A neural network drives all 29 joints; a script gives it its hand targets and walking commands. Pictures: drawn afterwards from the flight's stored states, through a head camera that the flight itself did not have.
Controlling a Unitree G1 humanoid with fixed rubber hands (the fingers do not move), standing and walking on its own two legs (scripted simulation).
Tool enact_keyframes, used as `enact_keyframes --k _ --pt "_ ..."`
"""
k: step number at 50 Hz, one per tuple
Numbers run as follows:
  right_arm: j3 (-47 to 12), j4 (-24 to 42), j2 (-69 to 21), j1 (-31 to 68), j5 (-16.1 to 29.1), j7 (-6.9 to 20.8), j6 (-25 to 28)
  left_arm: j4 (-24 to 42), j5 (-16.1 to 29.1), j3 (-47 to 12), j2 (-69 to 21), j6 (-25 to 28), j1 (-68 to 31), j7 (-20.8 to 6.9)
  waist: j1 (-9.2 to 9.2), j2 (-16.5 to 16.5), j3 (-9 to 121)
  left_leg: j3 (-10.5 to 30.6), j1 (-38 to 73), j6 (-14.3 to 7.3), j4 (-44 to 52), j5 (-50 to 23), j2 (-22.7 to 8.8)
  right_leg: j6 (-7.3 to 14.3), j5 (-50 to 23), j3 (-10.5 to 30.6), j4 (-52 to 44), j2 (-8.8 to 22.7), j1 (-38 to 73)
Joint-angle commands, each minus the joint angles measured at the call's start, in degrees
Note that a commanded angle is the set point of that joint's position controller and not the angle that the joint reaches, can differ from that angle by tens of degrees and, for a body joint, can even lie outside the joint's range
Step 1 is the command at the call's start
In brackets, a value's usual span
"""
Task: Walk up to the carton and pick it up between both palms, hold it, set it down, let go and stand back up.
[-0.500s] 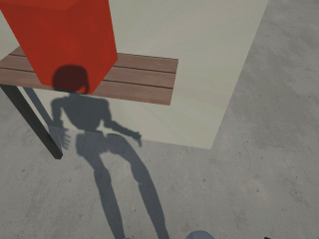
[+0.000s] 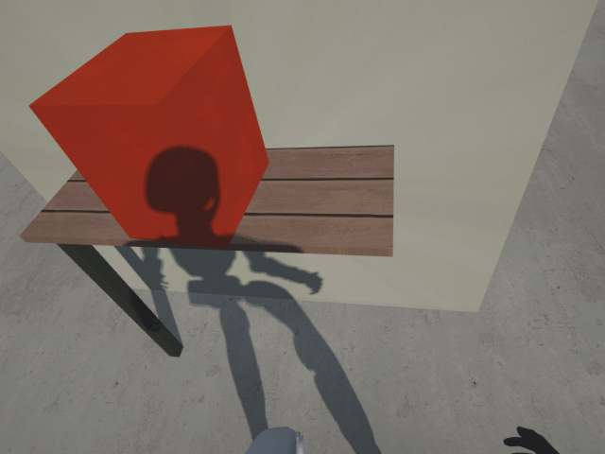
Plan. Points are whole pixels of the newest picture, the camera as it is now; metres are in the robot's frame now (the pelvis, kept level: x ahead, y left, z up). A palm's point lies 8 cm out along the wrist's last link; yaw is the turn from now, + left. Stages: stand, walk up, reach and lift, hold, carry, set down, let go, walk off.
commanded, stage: walk up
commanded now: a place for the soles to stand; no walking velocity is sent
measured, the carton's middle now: (176, 140) +0.64 +0.28 +0.11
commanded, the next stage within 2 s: none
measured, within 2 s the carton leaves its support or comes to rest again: neither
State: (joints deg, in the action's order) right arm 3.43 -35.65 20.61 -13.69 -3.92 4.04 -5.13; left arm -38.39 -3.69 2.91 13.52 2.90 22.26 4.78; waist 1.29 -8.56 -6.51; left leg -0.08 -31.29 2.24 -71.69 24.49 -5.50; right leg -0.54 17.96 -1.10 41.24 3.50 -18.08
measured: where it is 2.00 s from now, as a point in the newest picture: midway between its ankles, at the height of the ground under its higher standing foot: outside the picture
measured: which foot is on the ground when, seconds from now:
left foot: up 0.00-0.16, down 0.18-0.52, up 0.54-0.86, down 0.88-1.00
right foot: down 0.00-0.18, up 0.20-0.48, down 0.50-0.90, up 0.92-1.00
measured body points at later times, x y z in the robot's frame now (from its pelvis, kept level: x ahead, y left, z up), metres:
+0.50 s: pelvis +0.12 +0.17 -0.01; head +0.14 +0.14 +0.44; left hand +0.32 +0.40 -0.08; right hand +0.13 -0.11 -0.14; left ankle +0.14 +0.26 -0.71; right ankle +0.19 +0.08 -0.71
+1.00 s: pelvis +0.21 +0.32 -0.03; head +0.23 +0.34 +0.42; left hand +0.33 +0.60 -0.13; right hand +0.30 +0.05 -0.12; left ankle +0.28 +0.47 -0.71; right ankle +0.20 +0.14 -0.69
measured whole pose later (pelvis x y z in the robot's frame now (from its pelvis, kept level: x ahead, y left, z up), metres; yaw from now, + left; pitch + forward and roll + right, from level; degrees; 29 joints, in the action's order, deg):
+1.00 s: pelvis +0.21 +0.32 -0.03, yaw -5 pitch -5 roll +0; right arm 1.8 -36.4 15.2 -15.4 -0.5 0.8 -1.5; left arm -35.4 -1.6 3.3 19.2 -1.7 17.7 1.9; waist 1.0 2.3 -6.7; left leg -1.7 -25.8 2.6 -53.0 22.6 -5.4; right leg -1.0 33.7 5.4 62.5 4.8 -24.8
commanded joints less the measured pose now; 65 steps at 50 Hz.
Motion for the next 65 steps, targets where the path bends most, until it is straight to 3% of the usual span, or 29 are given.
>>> enact_keyframes --k 1,4,6,8,9,10,11,12,15,19,23,24,25,26,28,30,33,40,42,44,45,46,47,50,54,60,63,64,65 --pt "0.5 5.2 0.3 -2.5 1.9 1.4 1.2 4.9 -0.6 4.5 14.4 1.9 -5.0 -0.6 -2.62 22.9 -0.5 1.9 -1.3 0.0 11.2 -4.1 -3.6 12.5 14.2 13.3 -21.3 9.8 -5.4" --pt "0.9 5.8 0.4 -1.8 2.2 1.5 1.9 5.4 -1.0 5.2 15.7 1.6 -4.6 -1.0 -2.06 22.9 3.0 -0.2 7.1 -1.8 22.2 -3.5 -3.2 10.4 16.3 10.7 -16.5 9.5 -7.0" --pt "1.9 4.2 1.2 -7.8 2.6 1.1 2.6 6.2 -1.3 5.0 15.8 0.9 -7.0 -1.2 -5.43 19.2 5.6 -5.8 21.0 -2.8 28.9 -8.3 -1.3 9.5 18.4 8.9 -11.0 9.0 -13.5" --pt "3.9 -0.2 6.0 -19.2 2.5 0.0 4.0 6.0 -1.8 2.5 8.8 -0.3 -3.1 -1.2 -10.19 0.5 10.7 -7.3 34.9 -3.6 34.1 -7.4 3.5 5.3 15.6 2.8 13.6 1.6 -18.4" --pt "3.6 -0.3 8.2 -21.0 1.4 -0.6 4.9 6.7 -0.8 0.4 2.8 -0.6 -1.5 -1.6 -11.67 -11.4 9.1 3.4 32.3 -6.1 38.1 0.5 -2.1 3.2 22.0 1.3 28.3 -5.8 -25.1" --pt "3.7 3.7 13.4 -13.5 1.2 -1.1 5.1 10.0 1.4 0.8 3.3 -1.3 -1.0 -1.1 -8.61 -17.6 7.0 30.9 26.0 -12.7 54.0 13.5 -14.6 0.9 25.4 4.1 32.8 -9.0 -30.7" --pt "4.9 4.9 16.7 -5.8 2.3 -1.6 4.3 10.3 1.7 2.0 7.2 -1.8 -2.0 -0.6 -6.70 -14.9 5.2 43.3 18.5 -19.7 65.2 33.0 -21.5 1.4 24.5 4.8 38.2 -3.1 -27.7" --pt "4.3 5.2 15.0 -2.5 3.8 -1.9 4.6 10.9 1.4 2.5 10.0 -1.8 -5.5 -0.3 -5.93 -12.4 -1.6 43.3 14.6 -21.0 68.0 34.1 -20.8 1.2 18.5 6.7 39.5 -1.9 -29.1" --pt "2.2 4.3 8.5 -3.6 2.1 -2.7 4.6 6.7 2.8 2.6 9.8 -1.1 -3.7 -0.5 -4.14 -7.7 -5.0 21.1 12.4 -16.8 54.1 2.5 -14.4 1.1 11.4 4.9 35.1 -1.3 -24.2" --pt "1.0 3.5 5.7 -2.2 1.4 -2.8 3.7 7.3 3.0 2.1 7.2 -0.5 -3.9 -0.9 -3.09 -4.3 -3.0 11.3 6.3 -16.7 47.5 -12.0 -13.3 1.4 15.1 2.3 18.4 -1.9 -11.2" --pt "-0.5 4.1 5.3 -0.6 1.1 -2.6 2.9 5.2 3.2 2.0 6.4 1.4 4.7 -1.1 0.78 3.1 7.5 0.3 6.6 -11.0 30.2 -19.7 -6.6 3.0 -12.5 -2.2 -10.2 -3.4 11.2" --pt "-1.2 3.8 3.2 -3.2 1.1 -2.4 2.9 4.8 2.2 2.8 8.4 1.4 7.0 -0.6 1.65 8.8 11.2 -2.6 2.4 -8.2 21.4 -15.9 -3.9 3.4 -11.9 3.4 -12.1 -1.5 19.7" --pt "-2.3 4.7 0.2 -4.4 1.0 -1.9 2.7 5.4 0.3 3.5 10.8 1.2 8.8 0.3 2.61 18.3 12.3 -4.0 -9.9 -5.0 11.8 4.0 -0.2 6.8 -2.5 21.4 -14.6 8.1 28.3" --pt "-2.0 5.0 1.1 -8.5 -0.1 -2.0 1.6 7.2 -1.3 3.9 13.8 0.3 6.5 1.4 0.53 18.0 12.6 -1.3 -12.4 -1.8 2.8 9.5 0.3 11.2 12.7 41.2 -20.6 19.7 24.8" --pt "0.3 5.2 6.6 -2.9 -0.9 -1.8 -1.6 6.9 -1.1 5.1 15.9 -1.1 2.3 2.1 1.01 15.5 7.2 2.3 -12.8 -1.7 -3.5 12.9 -1.1 20.7 33.8 50.2 -27.2 26.5 11.6" --pt "1.0 5.0 7.0 0.0 -1.0 -1.6 -1.3 7.6 -0.6 3.1 11.1 -0.1 -1.3 1.7 0.19 11.6 -0.1 3.9 -13.7 -0.2 -3.0 5.9 -1.6 16.1 22.2 35.7 -25.6 19.9 8.0" --pt "0.3 4.4 3.0 -1.8 -0.3 -1.0 -0.3 6.1 0.0 2.4 10.7 0.9 -2.8 0.7 -0.68 16.0 -1.2 3.8 -9.8 0.7 0.0 -0.5 -1.6 13.6 2.8 22.9 -21.2 13.6 4.0" --pt "0.4 2.9 0.6 -6.1 3.8 -0.4 2.3 8.4 1.0 3.4 13.8 0.2 -9.2 -1.9 -2.71 25.7 3.3 -1.6 13.3 -1.2 25.5 -5.8 -0.3 9.1 4.6 6.1 -13.1 6.2 -10.5" --pt "2.1 0.1 3.3 -13.1 4.2 -1.6 3.8 9.0 1.3 2.7 13.2 -1.2 -9.6 -2.8 -5.65 18.5 8.5 -7.9 26.8 -0.8 34.7 -17.0 4.2 6.7 4.1 3.7 -0.5 4.4 -13.0" --pt "3.2 -0.3 7.2 -14.7 3.5 -3.2 5.3 8.2 1.7 0.1 5.9 -2.1 -1.7 -3.7 -5.38 0.9 13.0 -2.1 31.5 -1.4 37.1 -17.5 1.6 2.9 9.9 -1.0 17.5 -0.2 -15.5" --pt "2.9 3.6 10.7 -9.7 2.4 -3.9 5.9 10.6 2.2 -1.2 2.7 -2.5 0.7 -3.8 -2.80 -9.7 11.2 22.3 24.0 -6.7 44.7 -10.4 -12.2 -0.2 22.8 0.1 24.2 -2.9 -20.4" --pt "4.3 5.4 16.1 -3.0 3.3 -4.3 4.9 10.0 2.9 1.1 8.9 -3.9 0.8 -2.7 -2.89 -7.9 11.1 34.4 12.1 -15.6 55.8 7.2 -20.6 -0.2 22.0 5.0 26.4 -0.8 -13.8" --pt "4.5 6.9 16.0 3.0 3.4 -4.7 4.7 9.7 2.2 1.8 11.5 -4.7 -1.9 -2.5 -1.45 -7.2 5.5 38.1 5.6 -18.1 61.2 19.0 -21.5 -0.8 18.3 6.1 28.6 0.4 -13.5" --pt "2.0 5.9 9.3 -0.7 2.9 -4.9 5.5 7.7 2.4 1.8 12.4 -4.2 -5.3 -2.9 -2.63 -4.7 0.0 22.0 9.8 -13.2 53.4 -0.5 -13.7 -1.0 13.1 6.5 23.9 1.3 -16.4" --pt "2.0 5.0 7.7 -2.4 2.0 -5.1 5.2 7.1 1.4 1.5 11.1 -4.9 -4.5 -3.9 -2.22 -9.3 2.2 20.2 13.0 -14.9 48.9 -9.0 -14.8 -0.8 16.1 3.8 18.5 1.3 -12.8" --pt "2.4 6.3 8.9 -5.3 1.7 -6.7 5.1 7.7 1.7 1.2 9.3 -5.0 -7.9 -5.8 -2.42 -3.8 7.7 14.5 16.7 -13.8 41.9 -29.2 -13.9 0.9 7.8 -0.1 5.1 -0.6 -6.3" --pt "1.2 7.0 6.3 -3.3 2.6 -6.2 4.5 6.4 2.4 1.9 11.6 -3.5 -3.0 -6.4 2.06 6.8 12.3 1.7 5.2 -6.3 26.5 -21.0 -5.7 5.1 -10.0 4.5 -13.1 0.3 13.2" --pt "-0.2 8.2 2.0 -5.3 3.7 -6.0 4.5 7.2 2.1 3.1 16.2 -3.4 -5.9 -6.3 0.89 20.4 11.7 -4.9 -2.4 -2.2 18.1 -4.3 2.1 10.0 -10.9 21.0 -16.4 10.9 13.7" --pt "0.1 7.8 2.4 -2.9 4.2 -7.0 3.7 7.9 3.4 3.4 17.7 -3.8 -8.0 -6.0 2.57 21.9 10.9 -1.9 0.4 -2.1 13.7 15.2 3.5 17.1 -5.9 26.0 -19.6 15.9 5.7"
